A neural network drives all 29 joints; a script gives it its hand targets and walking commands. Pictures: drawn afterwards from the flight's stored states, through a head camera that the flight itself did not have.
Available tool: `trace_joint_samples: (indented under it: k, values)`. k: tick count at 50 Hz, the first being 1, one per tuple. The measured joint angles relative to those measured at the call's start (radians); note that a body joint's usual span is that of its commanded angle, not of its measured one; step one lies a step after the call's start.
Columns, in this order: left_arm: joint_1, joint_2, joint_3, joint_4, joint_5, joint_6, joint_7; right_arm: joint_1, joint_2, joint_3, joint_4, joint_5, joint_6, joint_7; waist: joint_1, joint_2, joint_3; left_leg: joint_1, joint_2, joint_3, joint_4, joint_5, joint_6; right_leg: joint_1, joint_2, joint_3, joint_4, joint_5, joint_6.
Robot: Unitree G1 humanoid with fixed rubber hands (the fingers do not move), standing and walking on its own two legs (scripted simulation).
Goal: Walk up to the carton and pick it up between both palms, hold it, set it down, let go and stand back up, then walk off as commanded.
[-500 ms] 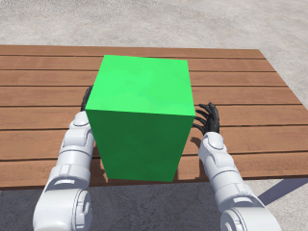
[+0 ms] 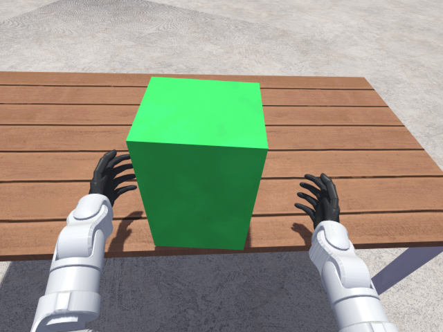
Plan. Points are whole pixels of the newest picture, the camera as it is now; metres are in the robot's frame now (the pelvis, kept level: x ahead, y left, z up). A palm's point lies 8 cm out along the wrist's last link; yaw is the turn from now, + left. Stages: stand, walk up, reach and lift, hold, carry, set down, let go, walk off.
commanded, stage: set down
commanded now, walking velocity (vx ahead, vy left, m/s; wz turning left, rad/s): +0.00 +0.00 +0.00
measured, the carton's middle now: (202, 172) +0.41 +0.04 +0.09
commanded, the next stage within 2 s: none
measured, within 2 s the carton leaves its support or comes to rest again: neither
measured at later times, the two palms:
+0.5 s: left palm (96, 223) +0.31 +0.22 +0.08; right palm (336, 238) +0.27 -0.18 +0.07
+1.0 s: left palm (74, 268) +0.24 +0.23 +0.07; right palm (348, 276) +0.21 -0.18 +0.06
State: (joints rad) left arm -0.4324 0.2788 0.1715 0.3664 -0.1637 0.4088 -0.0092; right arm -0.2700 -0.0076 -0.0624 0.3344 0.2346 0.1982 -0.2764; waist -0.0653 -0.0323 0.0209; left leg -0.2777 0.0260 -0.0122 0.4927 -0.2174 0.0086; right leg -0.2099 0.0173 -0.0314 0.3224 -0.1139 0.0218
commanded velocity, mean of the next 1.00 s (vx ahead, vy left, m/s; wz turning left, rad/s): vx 0.00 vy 0.00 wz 0.00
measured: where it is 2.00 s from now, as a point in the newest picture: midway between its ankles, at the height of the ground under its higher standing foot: outside the picture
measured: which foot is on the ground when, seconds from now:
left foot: down 0.00-1.00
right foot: down 0.00-1.00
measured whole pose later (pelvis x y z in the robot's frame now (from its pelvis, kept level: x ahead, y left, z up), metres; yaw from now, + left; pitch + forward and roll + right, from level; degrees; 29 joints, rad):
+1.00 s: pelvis -0.01 +0.00 +0.00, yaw +0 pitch -1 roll -2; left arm 0.11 0.32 0.09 -0.26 -0.27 0.47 -0.03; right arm 0.29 -0.01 -0.03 -0.28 0.23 0.35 -0.23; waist 0.02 -0.03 0.02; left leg -0.28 0.02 -0.01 0.49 -0.21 0.01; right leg -0.22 0.01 -0.03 0.34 -0.11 0.02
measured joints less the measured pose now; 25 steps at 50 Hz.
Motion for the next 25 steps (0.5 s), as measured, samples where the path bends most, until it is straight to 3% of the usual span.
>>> trace_joint_samples:
  k: [11,25]
  values:
    - [0.003,0.009,-0.033,-0.033,-0.045,0.031,0.014,0.001,0.0,0.0,-0.062,0.0,0.068,0.012,0.017,0.0,0.0,0.0,-0.004,0.0,0.0,0.01,0.0,-0.007,-0.004,0.0,0.017,0.0,0.0]
    - [0.237,-0.025,-0.033,-0.341,-0.045,0.105,-0.017,0.246,0.0,0.004,-0.325,0.0,0.073,0.008,0.04,0.0,0.0,0.0,-0.004,0.0,0.0,0.007,0.0,-0.007,-0.004,0.0,0.017,-0.002,0.0]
